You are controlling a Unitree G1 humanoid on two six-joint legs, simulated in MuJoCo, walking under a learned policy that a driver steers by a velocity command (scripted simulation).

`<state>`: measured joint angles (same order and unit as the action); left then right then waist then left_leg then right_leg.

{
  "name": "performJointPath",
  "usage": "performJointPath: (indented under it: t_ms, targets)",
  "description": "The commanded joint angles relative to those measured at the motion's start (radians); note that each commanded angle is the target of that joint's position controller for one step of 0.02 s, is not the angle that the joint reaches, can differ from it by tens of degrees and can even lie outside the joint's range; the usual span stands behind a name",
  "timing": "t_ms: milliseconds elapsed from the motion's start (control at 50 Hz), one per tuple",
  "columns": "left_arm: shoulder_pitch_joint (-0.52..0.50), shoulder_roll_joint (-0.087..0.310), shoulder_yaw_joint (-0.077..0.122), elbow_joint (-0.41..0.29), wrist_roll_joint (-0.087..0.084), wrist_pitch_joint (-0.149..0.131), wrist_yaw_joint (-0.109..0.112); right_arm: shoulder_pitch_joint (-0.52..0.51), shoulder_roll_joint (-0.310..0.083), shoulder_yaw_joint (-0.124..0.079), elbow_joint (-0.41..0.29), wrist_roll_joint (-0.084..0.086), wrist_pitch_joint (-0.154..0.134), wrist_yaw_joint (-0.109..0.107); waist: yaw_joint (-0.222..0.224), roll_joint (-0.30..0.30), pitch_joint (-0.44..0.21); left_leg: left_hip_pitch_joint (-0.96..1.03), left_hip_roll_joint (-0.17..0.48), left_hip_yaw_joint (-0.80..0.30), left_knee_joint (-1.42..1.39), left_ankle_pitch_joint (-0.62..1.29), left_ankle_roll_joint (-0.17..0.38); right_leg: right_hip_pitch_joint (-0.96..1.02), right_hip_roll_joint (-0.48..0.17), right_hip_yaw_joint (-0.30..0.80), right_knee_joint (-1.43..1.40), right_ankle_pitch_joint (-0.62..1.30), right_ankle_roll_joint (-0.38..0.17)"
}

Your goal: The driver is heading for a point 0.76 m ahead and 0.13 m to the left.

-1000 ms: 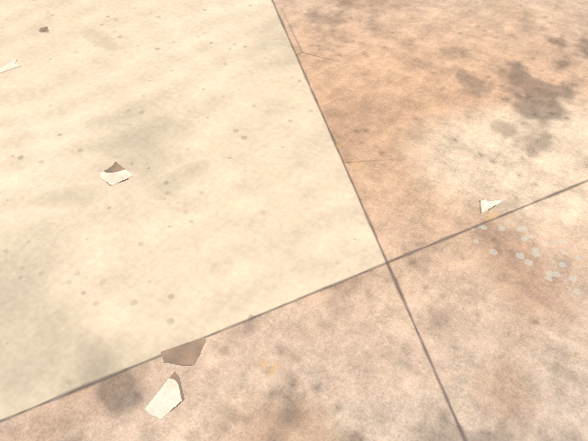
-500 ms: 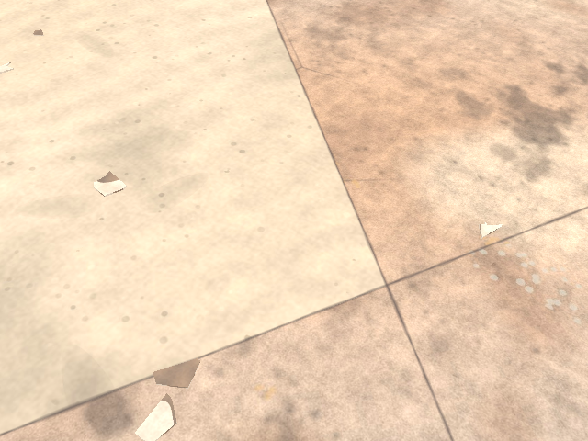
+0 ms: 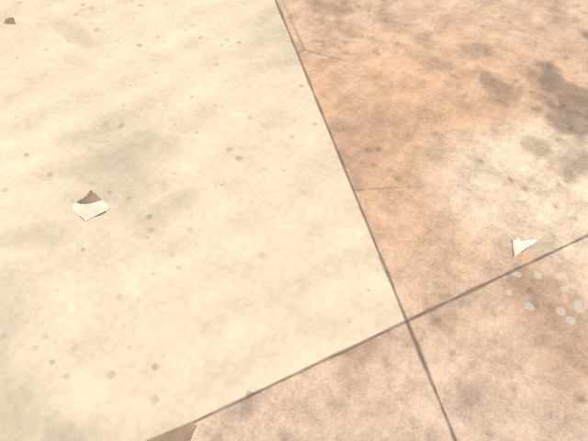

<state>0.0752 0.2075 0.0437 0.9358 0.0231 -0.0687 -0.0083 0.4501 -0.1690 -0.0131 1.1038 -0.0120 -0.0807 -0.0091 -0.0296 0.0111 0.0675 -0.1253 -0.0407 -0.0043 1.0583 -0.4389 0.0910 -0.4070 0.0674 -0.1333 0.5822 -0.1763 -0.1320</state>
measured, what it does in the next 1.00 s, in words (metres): walks ahead, turning left: left foot, then right foot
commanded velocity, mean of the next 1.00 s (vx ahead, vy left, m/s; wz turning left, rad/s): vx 0.49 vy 0.00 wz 0.34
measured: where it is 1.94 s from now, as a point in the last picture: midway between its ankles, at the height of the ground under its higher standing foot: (246, 343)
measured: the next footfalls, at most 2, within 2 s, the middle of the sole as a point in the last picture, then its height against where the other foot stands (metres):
left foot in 0.48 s outside the picture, level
right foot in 1.00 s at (280, 314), level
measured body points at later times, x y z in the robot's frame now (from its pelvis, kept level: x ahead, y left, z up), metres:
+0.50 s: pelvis +0.29 +0.03 +0.00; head +0.32 +0.04 +0.44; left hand +0.18 +0.25 -0.15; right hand +0.49 -0.17 -0.13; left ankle +0.37 +0.08 -0.72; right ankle +0.10 -0.06 -0.68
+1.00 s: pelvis +0.57 +0.07 +0.00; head +0.61 +0.09 +0.45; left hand +0.70 +0.35 -0.09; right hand +0.60 -0.20 -0.13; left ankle +0.38 +0.09 -0.71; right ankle +0.73 +0.03 -0.72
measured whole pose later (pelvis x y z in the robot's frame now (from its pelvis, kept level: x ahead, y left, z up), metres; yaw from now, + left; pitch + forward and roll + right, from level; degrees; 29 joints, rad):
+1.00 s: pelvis +0.57 +0.07 +0.00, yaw +22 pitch +1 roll +1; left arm 0.02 0.22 0.01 0.76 0.04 -0.07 -0.02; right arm 0.46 -0.24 -0.05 0.99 -0.02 -0.07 -0.02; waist -0.08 -0.02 0.05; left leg 0.09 -0.13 -0.12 0.37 -0.43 0.10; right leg -0.46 0.00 -0.05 0.49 -0.03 -0.07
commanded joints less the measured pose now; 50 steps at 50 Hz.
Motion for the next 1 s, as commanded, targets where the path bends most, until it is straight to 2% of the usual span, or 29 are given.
performJointPath:
  t_ms: [20, 60, 80, 120, 160, 200, 260, 340, 400, 440, 460, 480, 500, 520, 540, 560, 580, 600, 640, 680, 760, 800, 860, 900, 920, 940, 960, 980, 1000]
  targets:
    - [0.164, 0.092, 0.027, 0.03, -0.013, -0.008, -0.005, -0.051, -0.11, -0.031, -0.094, -0.009, -0.015, 0.008, 0.055, -0.002, -0.019, -0.472, 0.092, -0.056, 0.243, 0.151, 0.022, 0.344, -0.365, 0.552, -0.406, -0.153, -0.156]
    - [0.182, 0.037, 0.007, 0.057, -0.008, -0.026, 0.004, -0.034, -0.076, -0.03, -0.09, -0.025, 0.007, 0.019, -0.001, -0.019, -0.01, -0.374, 0.126, -0.052, 0.158, 0.171, 0.001, 0.229, -0.292, 0.398, -0.428, 0.022, -0.106]
    - [0.211, 0.038, 0.005, 0.07, -0.007, -0.035, 0.008, -0.02, -0.056, -0.029, -0.087, -0.024, 0.018, 0.025, -0.011, -0.029, -0.015, -0.357, 0.125, -0.046, 0.136, 0.17, -0.008, 0.218, -0.286, 0.348, -0.434, 0.084, -0.099]
    - [0.262, 0.068, 0.009, 0.088, -0.007, -0.049, 0.012, -0.057, -0.055, -0.032, -0.102, -0.023, 0.037, 0.031, -0.018, -0.036, 0.002, -0.4, 0.127, -0.035, 0.097, 0.197, -0.018, 0.215, -0.274, 0.268, -0.453, 0.156, -0.085]
    - [0.301, 0.084, 0.009, 0.095, -0.006, -0.052, 0.014, -0.151, -0.065, -0.035, -0.136, -0.02, 0.048, 0.037, -0.003, -0.045, 0.03, -0.483, 0.135, -0.027, 0.04, 0.275, -0.025, 0.233, -0.259, 0.201, -0.476, 0.185, -0.058]
    - [0.334, 0.076, 0.004, 0.097, -0.006, -0.053, 0.016, -0.245, -0.071, -0.034, -0.172, -0.014, 0.047, 0.042, 0.018, -0.05, 0.046, -0.533, 0.128, -0.012, -0.049, 0.358, -0.03, 0.26, -0.239, 0.14, -0.481, 0.269, -0.023]
    - [0.365, 0.068, -0.005, 0.099, -0.01, -0.054, 0.021, -0.358, -0.051, -0.021, -0.212, -0.006, 0.039, 0.047, 0.043, -0.058, 0.048, -0.509, 0.105, 0.047, -0.238, 0.458, -0.032, 0.295, -0.218, 0.054, -0.465, 0.411, 0.014]
    - [0.442, 0.083, -0.008, 0.121, -0.006, -0.049, 0.038, -0.472, -0.047, -0.011, -0.26, -0.008, 0.036, 0.049, 0.079, -0.066, 0.052, -0.495, 0.069, 0.127, -0.408, 0.462, -0.005, 0.444, -0.256, 0.0, -0.423, 0.584, 0.024]
    - [0.432, 0.116, -0.002, 0.121, -0.003, -0.039, 0.056, -0.415, -0.075, -0.024, -0.256, -0.014, 0.034, 0.042, 0.037, -0.096, -0.004, -0.4, -0.003, 0.175, -0.446, 0.332, 0.047, 0.551, -0.287, -0.043, -0.261, 0.966, 0.037]
    - [0.401, 0.145, 0.008, 0.107, 0.003, -0.025, 0.064, -0.254, -0.113, -0.046, -0.212, -0.018, 0.031, 0.034, -0.036, -0.124, -0.089, -0.242, -0.054, 0.18, -0.471, 0.241, 0.098, 0.556, -0.308, -0.059, -0.02, 1.091, 0.036]
    - [0.38, 0.156, 0.013, 0.094, 0.001, -0.018, 0.059, -0.13, -0.141, -0.063, -0.174, -0.025, 0.025, 0.032, -0.095, -0.12, -0.147, -0.084, -0.062, 0.151, -0.55, 0.256, 0.132, 0.489, -0.303, -0.068, 0.174, 0.974, 0.036]
    - [0.342, 0.151, 0.012, 0.059, -0.005, -0.021, 0.049, -0.004, -0.211, -0.091, -0.151, -0.04, 0.026, 0.023, -0.164, -0.052, -0.217, 0.133, 0.069, -0.033, -0.603, 0.198, 0.195, 0.287, -0.271, -0.083, 0.471, 0.668, 0.049]
    - [0.384, 0.055, 0.003, -0.007, -0.024, -0.032, 0.026, -0.03, -0.307, -0.121, -0.176, -0.028, 0.042, 0.017, -0.081, 0.245, -0.308, 0.458, 0.382, -0.608, -0.667, 0.3, 0.38, -0.18, -0.023, -0.047, 0.898, -0.313, 0.114]
    - [0.282, 0.127, 0.012, -0.04, -0.01, -0.044, 0.018, -0.031, -0.291, -0.117, -0.174, -0.004, 0.054, 0.019, -0.099, 0.044, -0.302, 0.45, 0.381, -0.691, -0.755, 0.255, 0.403, -0.337, -0.04, 0.162, 0.958, -0.292, 0.097]
    - [0.207, 0.122, 0.01, -0.075, -0.016, -0.059, 0.012, -0.103, -0.252, -0.107, -0.181, 0.001, 0.054, 0.012, -0.068, 0.006, -0.166, 0.326, 0.365, -0.561, -0.793, 0.247, 0.355, -0.384, -0.105, 0.19, 0.882, -0.199, 0.09]
    - [0.209, 0.124, 0.012, -0.073, -0.019, -0.065, 0.012, -0.147, -0.191, -0.093, -0.182, -0.001, 0.051, 0.012, -0.017, -0.07, -0.074, 0.174, 0.325, -0.471, -0.827, 0.343, 0.298, -0.328, -0.14, 0.179, 0.769, -0.149, 0.091]
    - [0.199, 0.117, 0.015, -0.08, -0.006, -0.051, 0.014, -0.174, -0.163, -0.083, -0.183, 0.0, 0.041, 0.008, 0.022, -0.088, -0.036, 0.075, 0.27, -0.392, -0.834, 0.445, 0.257, -0.266, -0.164, 0.184, 0.692, -0.142, 0.105]
    - [0.223, 0.1, 0.011, -0.077, 0.014, -0.028, 0.013, -0.189, -0.153, -0.077, -0.188, 0.003, 0.032, 0.003, 0.05, -0.076, -0.034, 0.005, 0.228, -0.329, -0.84, 0.515, 0.238, -0.199, -0.171, 0.179, 0.646, -0.139, 0.122]
    - [0.228, 0.081, 0.009, -0.09, 0.029, 0.008, 0.006, -0.164, -0.176, -0.078, -0.185, 0.011, 0.011, 0.005, 0.068, -0.045, -0.042, -0.044, 0.183, -0.271, -0.842, 0.616, 0.226, -0.163, -0.171, 0.158, 0.567, -0.137, 0.149]
    - [0.163, 0.081, 0.008, -0.125, 0.028, 0.022, 0.0, -0.129, -0.212, -0.086, -0.183, 0.012, 0.004, 0.007, 0.058, -0.013, -0.033, -0.065, 0.153, -0.246, -0.853, 0.646, 0.211, -0.189, -0.172, 0.135, 0.477, -0.072, 0.172]
    - [0.001, 0.081, 0.002, -0.184, 0.02, 0.028, -0.009, -0.033, -0.191, -0.078, -0.169, 0.012, 0.007, 0.011, -0.008, 0.037, -0.023, 0.01, 0.123, -0.206, -0.856, 0.718, 0.13, -0.241, -0.166, 0.102, 0.266, 0.116, 0.173]
    - [-0.059, 0.078, -0.004, -0.205, 0.015, 0.027, -0.014, 0.014, -0.186, -0.073, -0.159, 0.01, 0.006, 0.008, -0.038, 0.05, -0.028, 0.077, 0.127, -0.201, -0.848, 0.749, 0.103, -0.25, -0.153, 0.095, 0.187, 0.172, 0.16]
    - [-0.15, 0.082, -0.011, -0.238, 0.008, 0.02, -0.018, 0.055, -0.19, -0.068, -0.15, 0.001, 0.006, 0.0, -0.072, 0.056, -0.013, 0.171, 0.152, -0.211, -0.836, 0.769, 0.1, -0.263, -0.128, 0.082, 0.085, 0.187, 0.134]
    - [-0.18, 0.091, -0.012, -0.258, 0.005, 0.012, -0.019, 0.062, -0.201, -0.066, -0.148, -0.008, 0.005, -0.007, -0.072, 0.064, -0.003, 0.223, 0.182, -0.223, -0.817, 0.808, 0.106, -0.246, -0.11, 0.081, 0.027, 0.158, 0.109]
    - [-0.163, 0.101, -0.009, -0.26, 0.004, 0.008, -0.019, 0.047, -0.211, -0.067, -0.149, -0.01, 0.003, -0.011, -0.053, 0.068, -0.002, 0.234, 0.198, -0.224, -0.799, 0.852, 0.1, -0.209, -0.102, 0.086, -0.004, 0.129, 0.091]
    - [-0.101, 0.11, -0.005, -0.243, 0.006, 0.001, -0.015, 0.018, -0.214, -0.066, -0.152, -0.012, 0.001, -0.014, -0.016, 0.069, -0.009, 0.223, 0.191, -0.202, -0.745, 0.986, 0.078, -0.122, -0.079, 0.084, -0.042, 0.097, 0.072]
    - [-0.006, 0.127, 0.003, -0.211, 0.008, -0.008, -0.006, 0.006, -0.22, -0.066, -0.151, -0.012, -0.002, -0.017, 0.02, 0.078, -0.049, 0.22, 0.178, -0.194, -0.655, 1.146, 0.057, -0.005, -0.039, 0.074, -0.061, 0.075, 0.056]
    - [0.134, 0.141, 0.011, -0.165, 0.008, -0.021, 0.004, -0.012, -0.227, -0.066, -0.149, -0.007, -0.005, -0.014, 0.086, 0.063, -0.112, 0.21, 0.143, -0.17, -0.502, 1.189, 0.034, 0.145, -0.025, 0.069, -0.139, 0.157, 0.037]
    - [0.276, 0.174, 0.02, -0.128, 0.025, -0.037, 0.016, -0.019, -0.21, -0.06, -0.161, 0.008, -0.011, -0.012, 0.141, 0.035, -0.202, 0.07, 0.104, -0.154, -0.31, 0.984, 0.015, 0.387, -0.127, 0.148, -0.14, 0.351, 0.01]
